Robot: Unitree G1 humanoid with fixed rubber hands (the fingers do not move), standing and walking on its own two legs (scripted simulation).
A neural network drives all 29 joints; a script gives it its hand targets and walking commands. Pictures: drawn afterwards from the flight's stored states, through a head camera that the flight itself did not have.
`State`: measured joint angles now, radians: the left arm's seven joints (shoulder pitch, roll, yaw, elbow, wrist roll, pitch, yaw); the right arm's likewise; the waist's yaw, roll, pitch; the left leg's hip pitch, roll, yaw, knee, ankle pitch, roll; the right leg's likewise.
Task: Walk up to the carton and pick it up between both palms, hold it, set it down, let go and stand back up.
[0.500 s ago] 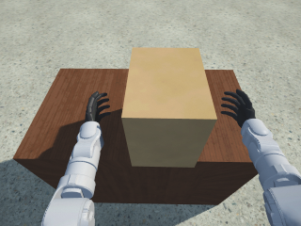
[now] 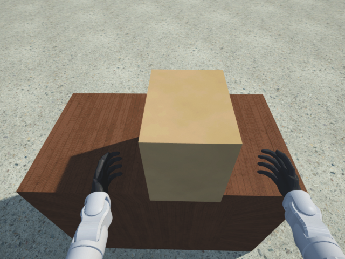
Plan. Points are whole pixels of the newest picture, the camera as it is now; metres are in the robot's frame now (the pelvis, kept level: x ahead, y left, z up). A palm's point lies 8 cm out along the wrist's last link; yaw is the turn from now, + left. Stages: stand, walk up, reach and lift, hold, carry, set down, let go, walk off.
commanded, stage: set down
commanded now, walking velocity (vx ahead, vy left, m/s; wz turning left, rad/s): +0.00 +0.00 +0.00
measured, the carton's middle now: (186, 135) +0.44 +0.00 +0.01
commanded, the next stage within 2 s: let go in 1.24 s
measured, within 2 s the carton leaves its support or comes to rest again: neither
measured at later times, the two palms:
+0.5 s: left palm (97, 215) +0.22 +0.22 -0.03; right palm (291, 222) +0.21 -0.24 -0.02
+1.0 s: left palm (94, 223) +0.21 +0.23 -0.05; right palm (276, 223) +0.22 -0.21 -0.04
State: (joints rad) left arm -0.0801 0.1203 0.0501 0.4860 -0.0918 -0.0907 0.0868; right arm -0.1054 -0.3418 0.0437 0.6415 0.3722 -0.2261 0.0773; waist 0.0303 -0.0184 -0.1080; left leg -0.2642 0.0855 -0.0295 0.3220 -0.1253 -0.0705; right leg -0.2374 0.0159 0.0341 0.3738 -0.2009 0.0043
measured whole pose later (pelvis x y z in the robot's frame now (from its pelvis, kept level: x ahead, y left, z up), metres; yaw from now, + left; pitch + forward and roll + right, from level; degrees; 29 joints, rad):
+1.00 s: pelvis +0.02 +0.01 +0.00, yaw +0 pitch +0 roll +0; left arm 0.14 0.16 0.04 0.48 -0.07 -0.02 0.00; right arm 0.14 -0.22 0.04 0.64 0.19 -0.28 -0.03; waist 0.03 -0.04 0.00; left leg -0.17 0.07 -0.03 0.34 -0.17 -0.07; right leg -0.13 0.00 0.03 0.37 -0.24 0.00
